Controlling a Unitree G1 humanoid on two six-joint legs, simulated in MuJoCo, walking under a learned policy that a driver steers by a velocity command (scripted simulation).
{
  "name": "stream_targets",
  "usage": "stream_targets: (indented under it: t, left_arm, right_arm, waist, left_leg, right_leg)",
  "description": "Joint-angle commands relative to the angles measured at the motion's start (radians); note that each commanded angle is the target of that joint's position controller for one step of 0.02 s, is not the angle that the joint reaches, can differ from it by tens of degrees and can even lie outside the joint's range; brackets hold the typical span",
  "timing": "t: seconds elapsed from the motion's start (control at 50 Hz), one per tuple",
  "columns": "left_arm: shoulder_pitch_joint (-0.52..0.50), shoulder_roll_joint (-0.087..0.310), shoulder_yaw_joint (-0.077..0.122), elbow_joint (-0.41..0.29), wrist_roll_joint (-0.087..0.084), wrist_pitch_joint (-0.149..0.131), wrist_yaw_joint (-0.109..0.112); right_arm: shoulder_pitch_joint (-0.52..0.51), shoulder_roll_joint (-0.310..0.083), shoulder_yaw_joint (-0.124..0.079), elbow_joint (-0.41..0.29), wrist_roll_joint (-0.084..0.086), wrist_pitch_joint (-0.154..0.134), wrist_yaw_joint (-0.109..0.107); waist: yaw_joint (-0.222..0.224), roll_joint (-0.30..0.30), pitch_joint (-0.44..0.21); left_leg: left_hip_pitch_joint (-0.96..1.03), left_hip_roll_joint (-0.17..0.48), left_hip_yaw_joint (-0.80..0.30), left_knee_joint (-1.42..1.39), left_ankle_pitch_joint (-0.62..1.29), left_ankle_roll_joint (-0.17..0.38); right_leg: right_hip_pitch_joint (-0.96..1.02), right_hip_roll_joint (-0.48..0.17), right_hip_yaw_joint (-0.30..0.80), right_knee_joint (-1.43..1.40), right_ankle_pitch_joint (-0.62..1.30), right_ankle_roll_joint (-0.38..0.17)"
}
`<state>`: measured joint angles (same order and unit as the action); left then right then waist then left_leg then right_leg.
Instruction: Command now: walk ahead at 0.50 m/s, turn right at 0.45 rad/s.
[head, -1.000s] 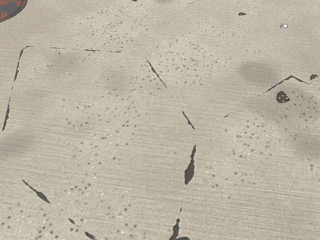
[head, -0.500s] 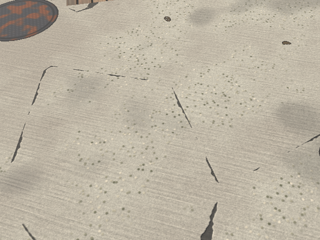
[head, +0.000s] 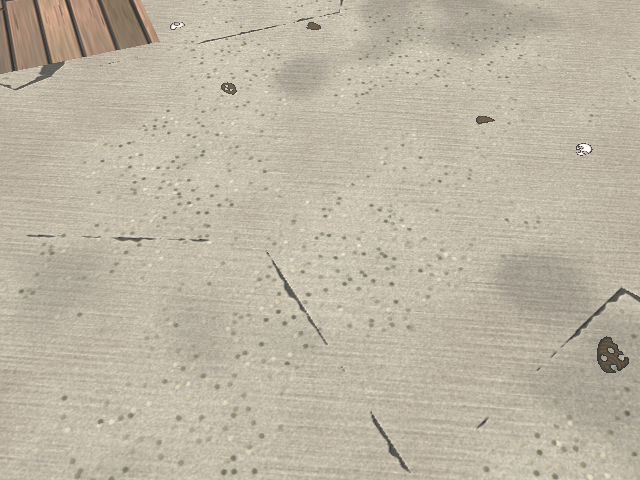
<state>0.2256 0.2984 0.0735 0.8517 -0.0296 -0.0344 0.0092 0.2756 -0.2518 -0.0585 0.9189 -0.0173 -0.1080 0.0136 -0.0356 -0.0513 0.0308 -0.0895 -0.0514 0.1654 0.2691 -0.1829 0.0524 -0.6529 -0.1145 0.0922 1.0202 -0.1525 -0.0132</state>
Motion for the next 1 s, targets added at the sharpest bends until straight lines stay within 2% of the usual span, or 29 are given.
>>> stream_targets:
  t: [0.02, 0.08, 0.16, 0.22, 0.26, 0.28, 0.3, 0.32, 0.34, 0.36, 0.38, 0.4, 0.42, 0.46, 0.52, 0.58, 0.64, 0.7, 0.74, 0.76, 0.78, 0.8, 0.82, 0.84, 0.86, 0.88, 0.9, 0.94, 1.0]
  left_arm:
    - [-0.004, 0.032, 0.007, -0.062, 0.005, -0.007, -0.011]
    - [-0.111, 0.008, -0.007, -0.107, 0.011, -0.013, -0.032]
    - [-0.211, 0.006, -0.011, -0.176, 0.008, -0.012, -0.057]
    - [-0.171, 0.044, 0.008, -0.201, 0.006, -0.004, -0.070]
    - [0.027, 0.113, 0.049, -0.165, 0.001, 0.002, -0.064]
    - [0.197, 0.179, 0.084, -0.122, 0.002, 0.008, -0.046]
    - [0.212, 0.289, 0.105, -0.112, -0.004, 0.011, -0.029]
    - [0.213, 0.257, 0.086, -0.153, 0.010, -0.009, -0.036]
    - [0.184, 0.184, 0.065, -0.149, 0.017, -0.024, -0.041]
    - [0.130, 0.150, 0.055, -0.154, 0.013, -0.034, -0.041]
    - [0.069, 0.124, 0.047, -0.165, 0.012, -0.039, -0.042]
    - [0.023, 0.095, 0.035, -0.180, 0.020, -0.039, -0.038]
    - [0.003, 0.101, 0.035, -0.192, 0.027, -0.040, -0.035]
    - [0.012, 0.112, 0.037, -0.192, 0.017, -0.043, -0.024]
    - [0.065, 0.148, 0.047, -0.182, 0.013, -0.038, -0.001]
    - [0.102, 0.148, 0.047, -0.172, 0.010, -0.028, 0.007]
    - [0.143, 0.146, 0.048, -0.153, 0.005, -0.022, 0.008]
    - [0.152, 0.136, 0.047, -0.147, 0.004, -0.012, 0.015]
    - [0.128, 0.132, 0.047, -0.154, 0.007, -0.004, 0.018]
    - [0.112, 0.106, 0.036, -0.164, 0.009, -0.004, 0.016]
    - [0.107, 0.051, 0.015, -0.183, 0.023, -0.007, 0.011]
    - [0.244, -0.006, -0.002, -0.205, -0.005, -0.015, 0.011]
    - [0.258, 0.085, 0.007, -0.189, -0.013, -0.016, 0.015]
    - [0.161, 0.147, 0.024, -0.194, -0.009, -0.012, 0.014]
    - [0.099, 0.148, 0.026, -0.206, 0.001, -0.006, 0.015]
    - [0.055, 0.135, 0.029, -0.220, 0.015, -0.007, 0.012]
    - [0.062, 0.116, 0.030, -0.227, 0.009, -0.004, 0.005]
    - [0.067, 0.075, 0.022, -0.234, -0.002, 0.006, -0.003]
    - [0.011, 0.052, 0.012, -0.270, 0.005, 0.015, -0.006]
  right_arm:
    - [-0.074, -0.143, -0.029, -0.062, 0.000, -0.013, -0.017]
    - [-0.034, -0.170, -0.035, -0.049, 0.009, -0.001, -0.027]
    - [0.031, -0.189, -0.044, -0.024, 0.025, 0.033, -0.031]
    - [0.001, -0.224, -0.056, -0.035, 0.035, 0.056, -0.039]
    - [-0.032, -0.242, -0.060, -0.050, 0.041, 0.071, -0.045]
    - [-0.042, -0.229, -0.053, -0.062, 0.036, 0.067, -0.047]
    - [0.035, -0.081, -0.011, -0.111, -0.004, 0.045, -0.033]
    - [0.002, -0.101, -0.002, -0.135, 0.023, -0.002, -0.017]
    - [-0.111, -0.165, -0.020, -0.163, 0.062, -0.031, -0.003]
    - [-0.132, -0.162, -0.016, -0.172, 0.063, -0.046, -0.002]
    - [-0.134, -0.158, -0.020, -0.156, 0.035, -0.049, -0.011]
    - [-0.110, -0.166, -0.029, -0.151, 0.020, -0.038, -0.014]
    - [-0.097, -0.170, -0.032, -0.153, 0.018, -0.023, -0.013]
    - [-0.094, -0.148, -0.030, -0.157, 0.007, -0.001, -0.014]
    - [-0.208, -0.114, -0.019, -0.197, 0.000, 0.009, -0.019]
    - [-0.303, -0.092, -0.008, -0.229, 0.011, 0.003, -0.010]
    - [-0.365, -0.109, -0.011, -0.260, 0.023, -0.007, 0.000]
    - [-0.361, -0.142, -0.022, -0.269, 0.025, -0.022, 0.012]
    - [-0.278, -0.165, -0.035, -0.250, 0.026, -0.034, 0.011]
    - [-0.179, -0.190, -0.050, -0.227, 0.018, -0.039, 0.005]
    - [-0.033, -0.238, -0.064, -0.213, 0.001, -0.041, -0.003]
    - [0.076, -0.310, -0.083, -0.180, -0.006, -0.025, -0.003]
    - [0.065, -0.231, -0.066, -0.184, 0.023, -0.019, 0.004]
    - [0.021, -0.163, -0.048, -0.200, 0.026, -0.012, 0.000]
    - [-0.031, -0.145, -0.039, -0.207, 0.016, -0.003, -0.002]
    - [-0.061, -0.124, -0.032, -0.201, 0.009, 0.001, -0.003]
    - [-0.073, -0.118, -0.027, -0.194, 0.001, -0.001, -0.006]
    - [-0.074, -0.117, -0.029, -0.177, 0.010, -0.006, -0.006]
    - [-0.066, -0.158, -0.043, -0.159, 0.015, -0.012, -0.009]
  waist:
    - [0.026, 0.092, 0.023]
    - [-0.017, 0.072, 0.049]
    - [-0.044, 0.073, 0.073]
    - [0.014, 0.124, 0.012]
    - [0.135, 0.136, -0.100]
    - [0.220, 0.079, -0.184]
    - [0.123, -0.180, -0.241]
    - [0.133, -0.130, -0.396]
    - [0.164, -0.050, -0.282]
    - [0.126, 0.006, -0.177]
    - [0.084, 0.069, -0.111]
    - [0.044, 0.062, -0.099]
    - [0.023, 0.028, -0.090]
    - [0.013, 0.034, -0.071]
    - [0.048, 0.020, -0.033]
    - [0.089, -0.023, -0.025]
    - [0.112, -0.041, -0.018]
    - [0.099, -0.057, -0.023]
    - [0.050, -0.089, -0.042]
    - [-0.001, -0.081, -0.101]
    - [-0.064, 0.001, -0.235]
    - [-0.015, 0.323, -0.364]
    - [-0.022, 0.308, -0.323]
    - [-0.047, 0.203, -0.191]
    - [-0.035, 0.132, -0.109]
    - [-0.021, 0.107, -0.045]
    - [0.006, 0.149, -0.033]
    - [0.018, 0.172, -0.025]
    - [0.014, 0.139, -0.001]
  left_leg:
    - [-0.023, 0.279, -0.092, -0.160, 0.274, 0.118]
    - [0.028, 0.289, -0.033, -0.166, 0.291, 0.111]
    - [0.188, 0.335, 0.009, -0.097, 0.406, 0.100]
    - [0.240, 0.343, 0.050, 0.060, 0.806, 0.069]
    - [0.184, 0.314, 0.075, 0.351, 0.955, 0.036]
    - [-0.003, 0.272, 0.079, 0.617, 0.749, -0.006]
    - [-0.455, 0.095, 0.049, 0.975, -0.139, -0.069]
    - [-0.635, -0.009, -0.209, 1.157, -0.434, -0.068]
    - [-0.734, 0.056, -0.269, 1.152, -0.346, -0.040]
    - [-0.719, 0.104, -0.262, 1.061, -0.252, -0.019]
    - [-0.649, 0.138, -0.256, 0.965, -0.203, -0.023]
    - [-0.584, 0.161, -0.259, 0.905, -0.154, -0.032]
    - [-0.528, 0.166, -0.263, 0.875, -0.140, -0.047]
    - [-0.504, 0.165, -0.241, 0.786, -0.109, -0.084]
    - [-0.521, 0.134, -0.221, 0.572, 0.067, -0.121]
    - [-0.455, 0.087, -0.218, 0.360, 0.238, -0.121]
    - [-0.423, 0.063, -0.233, 0.270, 0.273, -0.108]
    - [-0.403, 0.052, -0.256, 0.207, 0.187, -0.082]
    - [-0.298, 0.046, -0.238, 0.174, 0.122, -0.049]
    - [-0.143, 0.062, -0.236, 0.145, 0.136, -0.018]
    - [0.114, 0.210, -0.369, 0.174, 0.090, 0.045]
    - [0.459, 0.436, -0.810, 0.109, -0.113, 0.208]
    - [0.449, 0.475, -0.957, 0.047, -0.332, 0.205]
    - [0.329, 0.433, -0.812, 0.027, -0.343, 0.162]
    - [0.201, 0.393, -0.673, 0.012, -0.227, 0.133]
    - [0.095, 0.351, -0.575, -0.017, -0.121, 0.122]
    - [0.031, 0.333, -0.508, -0.036, -0.045, 0.118]
    - [-0.015, 0.307, -0.402, -0.080, 0.026, 0.127]
    - [-0.022, 0.327, -0.307, -0.125, 0.128, 0.156]
  right_leg:
    - [-0.025, -0.024, 0.007, -0.132, 0.149, 0.008]
    - [-0.019, -0.012, -0.063, -0.276, 0.219, -0.002]
    - [-0.074, 0.011, -0.117, -0.370, 0.147, -0.033]
    - [0.056, 0.087, -0.192, -0.384, 0.012, -0.085]
    - [0.326, 0.164, -0.223, -0.424, -0.020, -0.141]
    - [0.617, 0.149, -0.133, -0.491, 0.021, -0.186]
    - [0.953, -0.102, 0.359, -0.534, -0.063, -0.335]
    - [1.076, -0.234, 0.773, -0.705, -0.189, -0.453]
    - [1.016, -0.204, 0.640, -0.740, -0.148, -0.385]
    - [0.874, -0.160, 0.491, -0.737, -0.069, -0.340]
    - [0.732, -0.109, 0.373, -0.729, 0.104, -0.300]
    - [0.641, -0.085, 0.321, -0.758, 0.148, -0.289]
    - [0.568, -0.077, 0.318, -0.781, 0.188, -0.299]
    - [0.495, -0.050, 0.247, -0.798, 0.267, -0.296]
    - [0.439, -0.001, 0.183, -0.806, 0.253, -0.260]
    - [0.412, 0.036, 0.164, -0.791, 0.137, -0.211]
    - [0.446, 0.013, 0.222, -0.756, 0.080, -0.195]
    - [0.536, -0.019, 0.309, -0.670, 0.071, -0.183]
    - [0.548, -0.017, 0.341, -0.600, 0.131, -0.164]
    - [0.522, 0.029, 0.313, -0.497, 0.185, -0.136]
    - [0.405, 0.088, 0.239, -0.243, 0.094, -0.100]
    - [0.037, 0.236, 0.099, 0.084, -0.363, -0.024]
    - [-0.107, 0.158, 0.109, 0.237, -0.437, -0.013]
    - [-0.146, 0.117, 0.100, 0.284, -0.346, -0.006]
    - [-0.119, 0.082, 0.060, 0.274, -0.273, 0.000]
    - [-0.098, 0.056, 0.055, 0.227, -0.224, -0.001]
    - [-0.052, 0.026, 0.054, 0.199, -0.192, -0.003]
    - [-0.028, 0.004, 0.023, 0.147, -0.175, 0.002]
    - [-0.072, -0.017, 0.011, 0.041, -0.104, 0.022]
